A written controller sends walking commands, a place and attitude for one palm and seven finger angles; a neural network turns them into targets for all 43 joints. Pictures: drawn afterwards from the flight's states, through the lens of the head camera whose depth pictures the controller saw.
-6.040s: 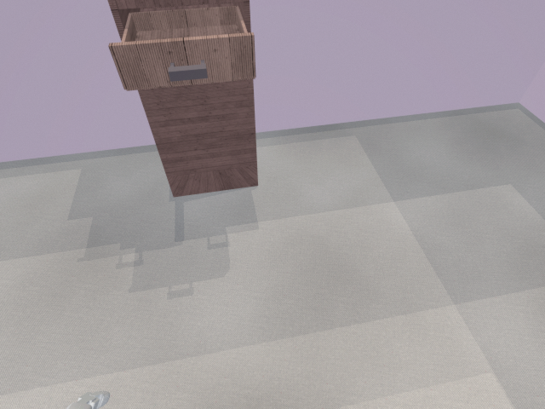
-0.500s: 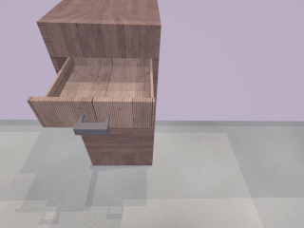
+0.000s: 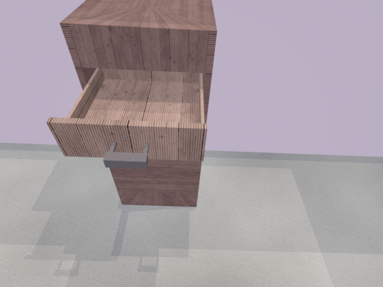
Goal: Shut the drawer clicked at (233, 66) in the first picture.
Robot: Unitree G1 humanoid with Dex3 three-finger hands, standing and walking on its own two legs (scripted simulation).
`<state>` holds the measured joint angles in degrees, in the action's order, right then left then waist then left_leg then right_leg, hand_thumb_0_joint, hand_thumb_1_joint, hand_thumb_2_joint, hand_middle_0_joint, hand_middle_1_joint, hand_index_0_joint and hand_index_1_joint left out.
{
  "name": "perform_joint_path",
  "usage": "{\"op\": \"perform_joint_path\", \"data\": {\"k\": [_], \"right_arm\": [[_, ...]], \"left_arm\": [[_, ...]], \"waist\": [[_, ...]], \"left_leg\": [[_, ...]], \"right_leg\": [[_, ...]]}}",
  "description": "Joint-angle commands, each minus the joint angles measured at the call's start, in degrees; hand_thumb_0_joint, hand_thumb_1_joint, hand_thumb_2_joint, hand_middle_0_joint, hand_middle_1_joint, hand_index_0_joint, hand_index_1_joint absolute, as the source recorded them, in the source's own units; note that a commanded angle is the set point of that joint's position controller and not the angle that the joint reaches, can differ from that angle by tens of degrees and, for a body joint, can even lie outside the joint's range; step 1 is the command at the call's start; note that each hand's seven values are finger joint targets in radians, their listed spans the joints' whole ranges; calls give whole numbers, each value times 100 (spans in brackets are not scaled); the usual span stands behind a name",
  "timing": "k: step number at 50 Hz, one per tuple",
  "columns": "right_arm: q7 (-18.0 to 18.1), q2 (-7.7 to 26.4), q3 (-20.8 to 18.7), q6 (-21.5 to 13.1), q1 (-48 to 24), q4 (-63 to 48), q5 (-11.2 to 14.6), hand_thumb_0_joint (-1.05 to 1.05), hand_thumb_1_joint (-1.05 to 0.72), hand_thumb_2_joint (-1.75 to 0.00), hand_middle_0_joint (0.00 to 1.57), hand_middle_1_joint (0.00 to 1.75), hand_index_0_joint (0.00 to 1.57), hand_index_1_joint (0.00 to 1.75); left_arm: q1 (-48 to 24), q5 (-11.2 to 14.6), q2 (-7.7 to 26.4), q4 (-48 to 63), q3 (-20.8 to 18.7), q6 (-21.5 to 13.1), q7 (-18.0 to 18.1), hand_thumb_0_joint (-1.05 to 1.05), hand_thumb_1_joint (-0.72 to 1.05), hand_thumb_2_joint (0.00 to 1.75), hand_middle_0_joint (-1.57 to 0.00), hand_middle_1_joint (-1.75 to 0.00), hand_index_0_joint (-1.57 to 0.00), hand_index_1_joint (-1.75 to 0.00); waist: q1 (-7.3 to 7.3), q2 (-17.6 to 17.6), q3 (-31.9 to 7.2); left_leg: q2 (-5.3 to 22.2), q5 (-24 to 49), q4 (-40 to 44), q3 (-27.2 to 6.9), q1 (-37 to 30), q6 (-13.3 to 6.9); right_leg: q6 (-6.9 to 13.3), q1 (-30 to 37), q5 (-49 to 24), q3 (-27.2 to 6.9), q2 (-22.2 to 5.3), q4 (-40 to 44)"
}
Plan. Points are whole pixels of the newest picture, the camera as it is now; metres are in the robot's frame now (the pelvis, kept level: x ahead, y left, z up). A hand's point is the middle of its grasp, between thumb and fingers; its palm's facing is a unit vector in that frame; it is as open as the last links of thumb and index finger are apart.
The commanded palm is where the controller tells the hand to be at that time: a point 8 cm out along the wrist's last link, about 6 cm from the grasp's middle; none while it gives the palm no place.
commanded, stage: shuffle to correct the standing spot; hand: left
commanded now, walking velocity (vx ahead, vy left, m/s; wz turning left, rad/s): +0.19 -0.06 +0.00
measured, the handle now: (128, 153) +0.42 +0.19 +0.03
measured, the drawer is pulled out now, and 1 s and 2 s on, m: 0.26 0.26 0.26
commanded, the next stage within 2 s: come to a stop and stand still in 0.24 s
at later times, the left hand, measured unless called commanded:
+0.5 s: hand out of the picture +0.03 +0.14 -0.19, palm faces +0.09 -0.99 -0.12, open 7.4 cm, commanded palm none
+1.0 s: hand out of the picture +0.04 +0.16 -0.17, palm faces +0.04 -0.98 -0.20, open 7.3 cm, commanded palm none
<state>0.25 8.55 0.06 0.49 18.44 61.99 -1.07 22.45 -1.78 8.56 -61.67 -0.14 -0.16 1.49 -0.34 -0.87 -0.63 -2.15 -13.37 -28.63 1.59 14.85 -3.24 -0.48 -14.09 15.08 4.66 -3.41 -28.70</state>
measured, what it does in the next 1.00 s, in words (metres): stands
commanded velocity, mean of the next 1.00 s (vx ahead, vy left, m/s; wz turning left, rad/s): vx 0.02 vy -0.02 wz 0.00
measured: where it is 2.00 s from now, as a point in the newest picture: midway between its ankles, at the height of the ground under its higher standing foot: outside the picture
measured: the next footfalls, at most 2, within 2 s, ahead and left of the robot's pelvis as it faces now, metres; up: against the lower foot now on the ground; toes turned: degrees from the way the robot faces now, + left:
none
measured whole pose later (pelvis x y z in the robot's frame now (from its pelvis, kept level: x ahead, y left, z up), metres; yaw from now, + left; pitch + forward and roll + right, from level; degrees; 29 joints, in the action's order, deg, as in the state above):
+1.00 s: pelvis +0.02 -0.01 +0.01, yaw +0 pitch -2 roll +0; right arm 0.9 9.0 0.3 0.2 14.5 64.5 -0.4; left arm 16.0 -1.0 9.5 -60.1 -0.1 0.2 2.4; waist -0.1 -1.0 1.2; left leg -1.0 -11.9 -23.5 4.2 9.6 -2.2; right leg -0.6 -9.1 12.9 4.7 -2.6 -24.2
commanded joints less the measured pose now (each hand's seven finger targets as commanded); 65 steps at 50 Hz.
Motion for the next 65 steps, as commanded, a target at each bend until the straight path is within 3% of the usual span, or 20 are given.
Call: {"op": "perform_joint_path", "data": {"k": [1, 6, 10, 13, 15, 17, 19, 20, 21, 22, 23, 24, 26, 29, 33, 38, 42, 46, 55, 65], "right_arm": [[66, 503, -119, -175, 138, -228, -16, 0, -90, -90, 20, 30, 20, 30], [69, 448, -125, -217, 298, -143, -12, 0, -90, -90, 20, 30, 20, 30], [92, 481, -137, -307, 419, -82, 13, 0, -90, -90, 20, 30, 20, 30], [121, 467, -152, -373, 393, -57, 34, 0, -90, -90, 20, 30, 20, 30], [129, 416, -135, -390, 314, -44, 37, 0, -90, -90, 20, 30, 20, 30], [112, 256, -105, -399, 190, -99, 31, 0, -90, -90, 20, 30, 20, 30], [109, 90, -85, -380, -38, -174, 12, 0, -90, -90, 20, 30, 20, 30], [122, 23, -60, -351, -83, -181, 24, 0, -90, -90, 20, 30, 20, 30], [131, -21, -34, -333, -6, -112, 50, 0, -90, -90, 20, 30, 20, 30], [150, 30, -27, -341, 217, 64, 70, 0, -90, -90, 20, 30, 20, 30], [204, 247, -63, -372, 584, 259, 71, 0, -90, -90, 20, 30, 20, 30], [277, 429, -61, -354, 739, 361, 80, 0, -90, -90, 20, 30, 20, 30], [317, 579, -91, -286, 499, 331, 100, 0, -90, -90, 20, 30, 20, 30], [333, 592, -146, -236, 285, 147, 105, 0, -90, -90, 20, 30, 20, 30], [318, 553, -226, -192, 114, -78, 80, 0, -90, -90, 20, 30, 20, 30], [251, 521, -170, -195, -57, -102, 47, 0, -90, -90, 20, 30, 20, 30], [158, 526, -102, -149, -309, -70, 51, 0, -90, -90, 20, 30, 20, 30], [103, 515, -46, -129, -297, 46, 48, 0, -90, -90, 20, 30, 20, 30], [75, 445, -41, -84, 74, 187, 38, 0, -90, -90, 20, 30, 20, 30], [104, 215, -48, -95, 442, 252, 37, 0, -90, -90, 20, 30, 20, 30]], "left_arm": [[494, 33, 426, 132, -121, -146, -1, 0, 90, 90, -20, -30, -20, -30], [488, 38, 405, 99, -132, -159, -9, 0, 90, 90, -20, -30, -20, -30], [590, 23, 281, 50, -132, -213, -24, 0, 90, 90, -20, -30, -20, -30], [765, 20, 245, -22, -150, -258, -19, 0, 90, 90, -20, -30, -20, -30], [873, 33, 279, -86, -169, -278, -2, 0, 90, 90, -20, -30, -20, -30], [1060, 44, 448, -194, -227, -299, 14, 0, 90, 90, -20, -30, -20, -30], [1208, 37, 559, -246, -285, -300, 69, 0, 90, 90, -20, -30, -20, -30], [1094, 29, 531, -207, -275, -280, 100, 0, 90, 90, -20, -30, -20, -30], [887, 23, 470, -149, -237, -244, 120, 0, 90, 90, -20, -30, -20, -30], [685, 42, 384, -125, -195, -219, 123, 0, 90, 90, -20, -30, -20, -30], [581, 54, 266, -66, -141, -216, 142, 0, 90, 90, -20, -30, -20, -30], [482, 115, 215, -47, -99, -208, 182, 0, 90, 90, -20, -30, -20, -30], [286, 147, 232, 31, -111, -110, 222, 0, 90, 90, -20, -30, -20, -30], [298, 120, 263, 114, -151, -43, 201, 0, 90, 90, -20, -30, -20, -30], [228, 78, 381, 300, -212, -19, 179, 0, 90, 90, -20, -30, -20, -30], [32, 98, 392, 425, -175, -1, 135, 0, 90, 90, -20, -30, -20, -30], [-177, 101, 478, 362, -117, -2, 94, 0, 90, 90, -20, -30, -20, -30], [-224, 97, 499, 270, -66, -24, 74, 0, 90, 90, -20, -30, -20, -30], [70, 88, 449, 127, -51, -70, 79, 0, 90, 90, -20, -30, -20, -30], [493, 89, 202, -29, -50, -114, 101, 0, 90, 90, -20, -30, -20, -30]], "waist": [[-9, -104, 760], [46, 88, 931], [26, 395, 824], [-40, 307, 520], [-78, 134, 460], [-124, -422, 390], [-189, -938, 461], [-137, -866, 533], [-42, -606, 509], [79, -217, 390], [158, 385, 157], [150, 789, -69], [62, 894, 151], [4, 584, 393], [9, 69, 44], [-13, 247, -201], [-26, -121, 282], [-23, -23, 698], [10, -3, 794], [18, 74, 700]], "left_leg": [[518, -1637, 695, -724, 852, -47], [577, -1614, 640, -743, 729, -64], [840, -1028, 805, -994, 603, -215], [867, -1, 536, -876, 427, -276], [702, 472, 104, -536, 485, -190], [374, 299, -525, -42, 890, -51], [226, -275, -1009, 362, 1243, 106], [279, -589, -786, 340, 1094, 165], [345, -216, -195, 310, 626, 192], [480, 1274, 235, 124, -21, 183], [783, 3731, 25, -173, -714, 77], [1067, 5720, -126, -358, -1178, -60], [1300, 6784, -2, -601, -1458, -192], [1165, 5970, 98, -511, -1315, -121], [953, 4098, 190, -301, -876, 6], [893, 2854, 432, -369, -654, 30], [795, 960, 811, -428, -206, 119], [739, -69, 1216, -498, 0, 167], [658, -763, 1317, -486, 163, 217], [638, -665, 1126, -463, 214, 196]], "right_leg": [[377, -12, 1333, -622, -362, 702], [421, -298, 1416, -526, -312, 571], [386, -84, 529, -214, -124, 96], [374, 286, -281, -121, -127, -54], [420, 503, -580, -291, -276, 33], [575, 1003, -1065, -713, -603, 293], [807, 1312, -2488, -1163, -1136, 467], [867, 1223, -3243, -1106, -1222, 403], [759, 1049, -3784, -791, -1074, 177], [482, 818, -4018, -354, -696, -226], [230, 524, -3616, -101, -367, -581], [63, 402, -2700, 23, -267, -543], [-12, 121, -543, 18, -77, -114], [5, 257, -1091, -21, -128, 216], [83, 695, -2656, -208, -335, -4], [140, 859, -2108, -339, -347, 158], [149, 665, -1011, -458, -357, 626], [154, 408, -195, -521, -342, 980], [160, 143, 507, -554, -315, 1245], [217, -72, 611, -569, -310, 1174]]}}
